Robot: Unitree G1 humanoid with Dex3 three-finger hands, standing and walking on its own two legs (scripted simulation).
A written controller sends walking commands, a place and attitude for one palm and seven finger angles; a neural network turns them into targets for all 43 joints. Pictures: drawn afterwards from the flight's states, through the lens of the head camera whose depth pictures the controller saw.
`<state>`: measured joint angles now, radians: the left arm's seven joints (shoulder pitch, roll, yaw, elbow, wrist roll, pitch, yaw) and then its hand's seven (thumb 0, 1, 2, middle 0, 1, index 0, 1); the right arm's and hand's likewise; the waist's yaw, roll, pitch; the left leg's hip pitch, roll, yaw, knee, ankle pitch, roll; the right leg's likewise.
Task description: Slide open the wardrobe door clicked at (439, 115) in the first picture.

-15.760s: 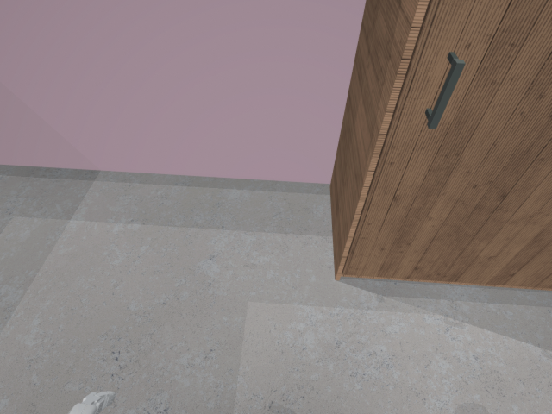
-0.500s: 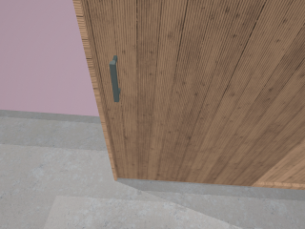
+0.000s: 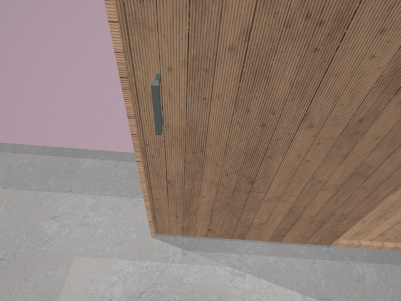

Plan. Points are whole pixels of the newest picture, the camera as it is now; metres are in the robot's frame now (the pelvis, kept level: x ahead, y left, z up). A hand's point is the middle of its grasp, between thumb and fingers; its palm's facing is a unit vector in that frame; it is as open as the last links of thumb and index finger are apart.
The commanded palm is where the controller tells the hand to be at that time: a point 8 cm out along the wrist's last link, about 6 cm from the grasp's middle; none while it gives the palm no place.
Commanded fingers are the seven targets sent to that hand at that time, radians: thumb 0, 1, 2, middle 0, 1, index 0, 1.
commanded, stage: look again from close up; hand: left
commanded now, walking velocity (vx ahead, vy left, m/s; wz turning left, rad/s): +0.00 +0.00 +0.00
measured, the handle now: (158, 105) +0.53 +0.14 +0.10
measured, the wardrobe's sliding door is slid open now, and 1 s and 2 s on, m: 0.00 0.00 0.00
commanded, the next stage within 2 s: raise the hand with hooked fingers in 0.60 s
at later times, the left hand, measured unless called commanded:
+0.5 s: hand out of the picture +0.00 +0.17 -0.18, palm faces +0.00 -0.99 -0.16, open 7.4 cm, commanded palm none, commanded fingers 0.00 0.90 0.90 -0.20 -0.30 -0.20 -0.30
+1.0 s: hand (121, 224) +0.24 +0.17 +0.03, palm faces +0.06 -1.00 -0.05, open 7.9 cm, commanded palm +0.14 +0.24 -0.04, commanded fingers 0.00 0.53 0.74 -0.23 -0.54 -0.23 -0.54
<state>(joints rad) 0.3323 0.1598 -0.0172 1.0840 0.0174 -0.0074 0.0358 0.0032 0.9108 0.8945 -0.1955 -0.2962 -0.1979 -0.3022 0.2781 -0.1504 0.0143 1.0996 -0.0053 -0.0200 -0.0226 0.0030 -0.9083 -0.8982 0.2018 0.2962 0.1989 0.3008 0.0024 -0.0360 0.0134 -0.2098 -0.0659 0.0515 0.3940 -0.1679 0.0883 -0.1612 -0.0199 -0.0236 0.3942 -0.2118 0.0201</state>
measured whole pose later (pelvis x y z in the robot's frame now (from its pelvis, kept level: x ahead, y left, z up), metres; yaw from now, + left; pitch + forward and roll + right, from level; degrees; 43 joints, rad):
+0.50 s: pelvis +0.01 +0.00 +0.00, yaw +0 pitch -1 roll -1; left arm 0.32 0.17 -0.02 1.09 0.02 -0.01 0.03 0.00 0.91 0.89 -0.20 -0.30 -0.20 -0.30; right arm 0.27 -0.15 0.01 1.11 0.00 -0.02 -0.02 0.00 -0.90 -0.90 0.20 0.30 0.20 0.30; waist 0.00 -0.03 0.03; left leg -0.19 -0.08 0.06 0.37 -0.16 0.09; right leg -0.15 -0.03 -0.02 0.38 -0.21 0.03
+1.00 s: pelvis +0.00 -0.02 -0.04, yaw +0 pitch +6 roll +1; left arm 0.28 0.22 0.18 0.16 -0.28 -0.46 -0.19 0.01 0.76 0.82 -0.20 -0.40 -0.20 -0.41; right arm 0.21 -0.24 -0.01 0.66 0.03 -0.23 -0.02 0.01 -0.90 -0.90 0.20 0.30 0.20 0.30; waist -0.04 0.01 -0.12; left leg -0.54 -0.06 0.06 0.79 -0.36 0.05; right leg -0.54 0.01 -0.04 0.83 -0.39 -0.04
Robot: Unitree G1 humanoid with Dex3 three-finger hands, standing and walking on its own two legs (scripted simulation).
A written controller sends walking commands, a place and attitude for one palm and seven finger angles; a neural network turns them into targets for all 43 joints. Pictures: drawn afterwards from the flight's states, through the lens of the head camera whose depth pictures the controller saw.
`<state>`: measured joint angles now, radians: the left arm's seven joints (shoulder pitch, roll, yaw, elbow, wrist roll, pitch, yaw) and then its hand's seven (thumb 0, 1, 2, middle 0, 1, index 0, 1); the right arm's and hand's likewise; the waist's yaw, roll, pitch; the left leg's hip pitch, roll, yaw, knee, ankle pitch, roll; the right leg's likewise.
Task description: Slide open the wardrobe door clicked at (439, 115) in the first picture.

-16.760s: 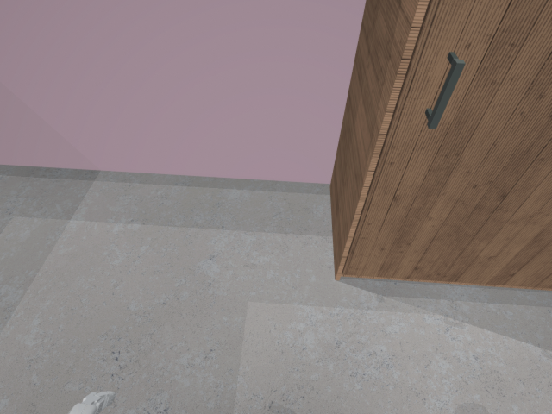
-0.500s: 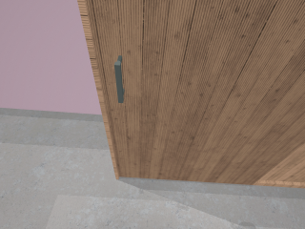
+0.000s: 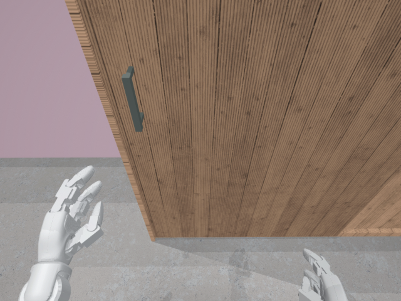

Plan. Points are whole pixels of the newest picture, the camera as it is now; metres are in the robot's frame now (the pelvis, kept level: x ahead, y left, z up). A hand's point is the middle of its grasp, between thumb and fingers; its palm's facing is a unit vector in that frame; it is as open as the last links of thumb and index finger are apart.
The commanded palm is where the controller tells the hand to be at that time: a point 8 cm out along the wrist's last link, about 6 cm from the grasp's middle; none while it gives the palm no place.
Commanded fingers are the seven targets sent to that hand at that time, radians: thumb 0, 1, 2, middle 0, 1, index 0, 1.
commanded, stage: raise the hand with hooked fingers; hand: left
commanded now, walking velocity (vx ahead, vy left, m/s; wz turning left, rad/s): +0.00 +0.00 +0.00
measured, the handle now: (134, 100) +0.52 +0.16 +0.14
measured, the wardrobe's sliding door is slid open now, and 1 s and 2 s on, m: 0.00 0.00 0.00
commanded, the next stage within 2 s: move the hooked fingers beside the handle in 1.80 s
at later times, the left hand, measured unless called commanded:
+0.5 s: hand (88, 235) +0.24 +0.21 +0.05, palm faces -0.05 -1.00 -0.05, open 10.8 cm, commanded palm +0.19 +0.28 +0.07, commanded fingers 0.00 -0.06 0.49 -0.27 -0.92 -0.27 -0.92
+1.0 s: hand (29, 202) +0.25 +0.28 +0.14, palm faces +0.09 -0.99 -0.08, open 13.6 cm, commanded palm +0.22 +0.33 +0.13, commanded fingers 0.00 -0.50 0.30 -0.30 -1.20 -0.30 -1.20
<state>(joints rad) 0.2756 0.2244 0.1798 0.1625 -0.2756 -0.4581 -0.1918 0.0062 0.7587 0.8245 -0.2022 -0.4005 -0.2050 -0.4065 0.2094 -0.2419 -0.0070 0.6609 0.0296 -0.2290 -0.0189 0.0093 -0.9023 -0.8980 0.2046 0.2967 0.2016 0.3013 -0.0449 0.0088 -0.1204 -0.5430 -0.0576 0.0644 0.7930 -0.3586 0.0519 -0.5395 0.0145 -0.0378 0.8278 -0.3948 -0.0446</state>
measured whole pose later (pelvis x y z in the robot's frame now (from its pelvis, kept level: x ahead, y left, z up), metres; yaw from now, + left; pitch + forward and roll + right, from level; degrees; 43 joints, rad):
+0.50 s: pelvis +0.02 -0.02 -0.01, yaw +1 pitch +11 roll -1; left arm 0.34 0.35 0.32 0.08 -0.40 -0.23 -0.48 0.01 0.17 0.58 -0.25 -0.77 -0.25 -0.77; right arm 0.22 -0.20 0.05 0.57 0.06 -0.20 -0.07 0.01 -0.90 -0.90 0.21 0.30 0.20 0.30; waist -0.01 0.04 -0.10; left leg -0.65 -0.01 0.00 0.89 -0.43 0.03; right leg -0.61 0.06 -0.09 0.86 -0.44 -0.07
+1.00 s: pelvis +0.01 +0.02 +0.01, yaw +2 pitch +3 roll -2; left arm 0.16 0.40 0.38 0.04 -0.38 -0.14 -0.38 -0.01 -0.40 0.34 -0.29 -1.14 -0.30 -1.14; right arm 0.24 -0.25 0.06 0.57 0.07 -0.26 -0.10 0.01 -0.90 -0.90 0.20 0.30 0.20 0.30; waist 0.02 0.03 -0.07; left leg -0.44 -0.05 0.01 0.72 -0.35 0.08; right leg -0.38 0.03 -0.08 0.66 -0.35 -0.03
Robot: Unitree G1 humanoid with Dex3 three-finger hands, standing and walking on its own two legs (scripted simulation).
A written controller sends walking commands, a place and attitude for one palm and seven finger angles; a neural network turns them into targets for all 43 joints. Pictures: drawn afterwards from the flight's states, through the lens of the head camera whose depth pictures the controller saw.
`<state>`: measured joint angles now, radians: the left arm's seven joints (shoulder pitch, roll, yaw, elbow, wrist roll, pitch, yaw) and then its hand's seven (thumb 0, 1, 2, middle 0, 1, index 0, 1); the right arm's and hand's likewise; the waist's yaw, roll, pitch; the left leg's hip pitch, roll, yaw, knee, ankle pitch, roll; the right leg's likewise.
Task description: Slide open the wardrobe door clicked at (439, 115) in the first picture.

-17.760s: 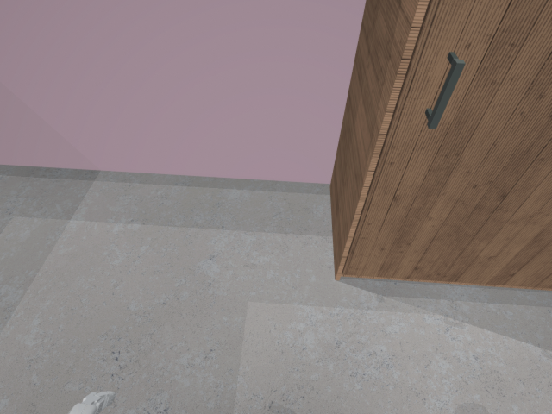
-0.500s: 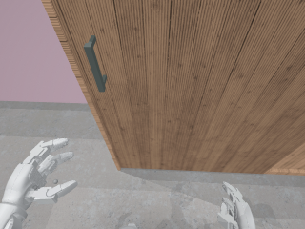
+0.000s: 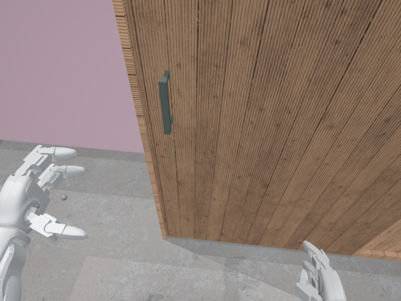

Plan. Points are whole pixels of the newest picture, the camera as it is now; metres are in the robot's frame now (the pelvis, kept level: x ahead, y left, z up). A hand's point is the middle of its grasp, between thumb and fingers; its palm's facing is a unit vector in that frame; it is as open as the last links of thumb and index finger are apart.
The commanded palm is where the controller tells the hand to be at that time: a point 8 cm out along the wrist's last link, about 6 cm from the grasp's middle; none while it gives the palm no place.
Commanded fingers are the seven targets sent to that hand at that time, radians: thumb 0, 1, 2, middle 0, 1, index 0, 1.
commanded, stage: raise the hand with hooked fingers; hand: left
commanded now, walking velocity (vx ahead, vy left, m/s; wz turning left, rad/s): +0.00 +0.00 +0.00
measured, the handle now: (167, 103) +0.51 +0.13 +0.13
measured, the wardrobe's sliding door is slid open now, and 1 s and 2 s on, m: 0.00 0.00 0.00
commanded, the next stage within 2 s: move the hooked fingers beside the handle in 0.80 s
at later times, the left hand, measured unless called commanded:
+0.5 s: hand (62, 172) +0.28 +0.27 +0.14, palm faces +0.00 -1.00 -0.06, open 14.0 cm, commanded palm +0.24 +0.31 +0.15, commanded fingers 0.00 -0.50 0.30 -0.30 -1.20 -0.30 -1.20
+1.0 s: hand (78, 169) +0.29 +0.24 +0.15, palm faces +0.04 -1.00 -0.05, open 14.0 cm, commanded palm +0.26 +0.29 +0.15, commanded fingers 0.00 -0.50 0.30 -0.30 -1.20 -0.30 -1.20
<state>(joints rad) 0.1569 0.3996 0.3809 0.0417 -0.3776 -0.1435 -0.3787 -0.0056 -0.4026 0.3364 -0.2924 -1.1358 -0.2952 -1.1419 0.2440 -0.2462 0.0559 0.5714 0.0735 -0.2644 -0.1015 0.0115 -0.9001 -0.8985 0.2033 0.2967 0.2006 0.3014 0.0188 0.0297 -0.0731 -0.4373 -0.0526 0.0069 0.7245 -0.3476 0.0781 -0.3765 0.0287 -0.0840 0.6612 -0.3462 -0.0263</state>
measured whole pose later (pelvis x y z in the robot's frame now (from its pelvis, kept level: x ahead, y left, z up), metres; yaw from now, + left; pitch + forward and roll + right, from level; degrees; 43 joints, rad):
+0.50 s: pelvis +0.00 +0.00 +0.01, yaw +0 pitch +2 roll -1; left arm -0.04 0.47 0.43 0.20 -0.36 0.05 -0.48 -0.01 -0.50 0.30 -0.30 -1.20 -0.30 -1.20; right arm 0.26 -0.27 0.07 0.59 0.08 -0.23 -0.11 0.01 -0.90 -0.90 0.21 0.30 0.20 0.30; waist 0.02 0.04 -0.03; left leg -0.33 -0.06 0.01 0.58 -0.28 0.08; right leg -0.28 0.03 -0.07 0.54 -0.29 -0.03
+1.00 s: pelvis +0.01 -0.03 +0.01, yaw +0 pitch +1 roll -1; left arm -0.04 0.44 0.45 0.21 -0.37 0.02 -0.46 -0.01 -0.50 0.30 -0.30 -1.20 -0.30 -1.20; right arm 0.23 -0.27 0.06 0.59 0.08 -0.21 -0.11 0.01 -0.90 -0.90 0.20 0.30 0.20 0.30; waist 0.03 0.04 -0.05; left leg -0.32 -0.03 0.00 0.60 -0.30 0.04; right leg -0.27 0.05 -0.08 0.56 -0.31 -0.07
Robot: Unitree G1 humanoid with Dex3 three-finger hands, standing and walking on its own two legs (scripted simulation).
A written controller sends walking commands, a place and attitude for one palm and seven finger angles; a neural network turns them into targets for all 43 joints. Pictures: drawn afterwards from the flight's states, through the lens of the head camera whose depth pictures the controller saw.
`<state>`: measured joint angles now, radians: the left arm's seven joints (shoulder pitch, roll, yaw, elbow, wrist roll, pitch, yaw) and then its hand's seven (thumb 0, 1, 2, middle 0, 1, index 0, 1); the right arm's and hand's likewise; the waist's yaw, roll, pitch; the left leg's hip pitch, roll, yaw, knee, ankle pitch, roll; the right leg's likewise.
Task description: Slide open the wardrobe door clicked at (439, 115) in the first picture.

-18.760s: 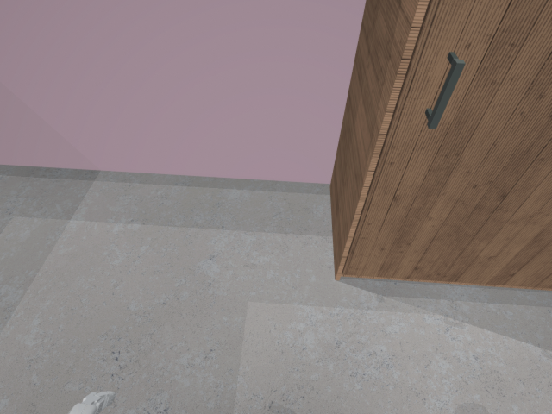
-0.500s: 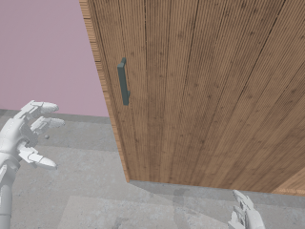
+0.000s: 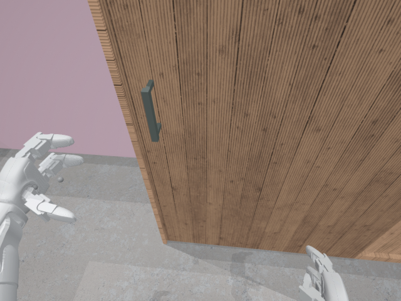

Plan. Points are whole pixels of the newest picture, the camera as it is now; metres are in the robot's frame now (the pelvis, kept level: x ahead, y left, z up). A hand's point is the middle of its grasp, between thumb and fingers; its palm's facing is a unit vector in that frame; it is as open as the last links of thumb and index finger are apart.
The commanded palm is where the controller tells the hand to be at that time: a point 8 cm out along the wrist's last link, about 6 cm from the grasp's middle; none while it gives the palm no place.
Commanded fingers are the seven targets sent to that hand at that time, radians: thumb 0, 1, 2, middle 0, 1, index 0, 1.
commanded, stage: move the hooked fingers beside the handle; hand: left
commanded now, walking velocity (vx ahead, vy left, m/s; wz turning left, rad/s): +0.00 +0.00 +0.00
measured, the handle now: (153, 112) +0.50 +0.16 +0.12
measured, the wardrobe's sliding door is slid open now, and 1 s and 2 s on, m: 0.00 0.00 0.00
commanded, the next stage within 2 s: none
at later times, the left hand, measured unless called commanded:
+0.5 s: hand (81, 154) +0.35 +0.27 +0.13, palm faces +0.03 -1.00 -0.01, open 14.0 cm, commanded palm +0.32 +0.32 +0.13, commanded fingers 0.00 -0.50 0.30 -0.30 -1.20 -0.30 -1.20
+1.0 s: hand (102, 137) +0.40 +0.25 +0.13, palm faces +0.00 -1.00 +0.00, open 14.0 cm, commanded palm +0.37 +0.30 +0.13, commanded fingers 0.00 -0.50 0.30 -0.30 -1.20 -0.30 -1.20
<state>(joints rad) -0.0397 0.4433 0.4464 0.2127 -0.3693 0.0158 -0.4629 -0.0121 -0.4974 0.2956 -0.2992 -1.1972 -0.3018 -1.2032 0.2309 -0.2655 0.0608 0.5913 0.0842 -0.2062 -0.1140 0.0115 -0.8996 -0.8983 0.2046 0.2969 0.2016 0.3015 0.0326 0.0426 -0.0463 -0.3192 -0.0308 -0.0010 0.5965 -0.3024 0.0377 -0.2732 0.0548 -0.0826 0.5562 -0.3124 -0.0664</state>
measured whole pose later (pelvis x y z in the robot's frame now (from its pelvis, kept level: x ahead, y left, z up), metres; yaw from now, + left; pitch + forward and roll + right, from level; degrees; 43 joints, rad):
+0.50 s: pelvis -0.01 +0.01 +0.00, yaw -1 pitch +4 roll -1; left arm -0.30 0.48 0.43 0.51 -0.31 -0.03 -0.43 -0.01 -0.50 0.30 -0.30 -1.20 -0.30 -1.20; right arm 0.30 -0.28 0.05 0.61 0.09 -0.16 -0.11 0.01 -0.90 -0.90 0.20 0.30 0.20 0.30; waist -0.02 0.03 -0.04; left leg -0.38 -0.02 0.02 0.62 -0.30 0.05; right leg -0.35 0.06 -0.06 0.57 -0.30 -0.06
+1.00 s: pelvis +0.01 +0.03 +0.00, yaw -1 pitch +6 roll -1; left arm -0.46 0.40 0.32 0.57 -0.24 -0.05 -0.31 -0.01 -0.50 0.30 -0.30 -1.20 -0.30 -1.20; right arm 0.28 -0.25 0.06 0.60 0.07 -0.11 -0.09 0.01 -0.90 -0.90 0.21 0.30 0.20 0.30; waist -0.02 0.02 -0.05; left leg -0.39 -0.06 0.03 0.59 -0.30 0.08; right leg -0.35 0.03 -0.05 0.55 -0.31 -0.03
